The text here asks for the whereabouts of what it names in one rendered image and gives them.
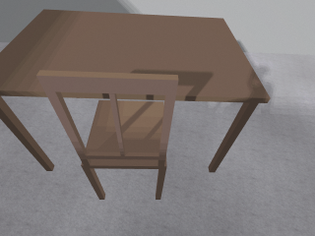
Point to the chair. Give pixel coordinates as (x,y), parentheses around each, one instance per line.
(125,134)

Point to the table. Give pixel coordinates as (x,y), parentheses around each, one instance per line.
(203,52)

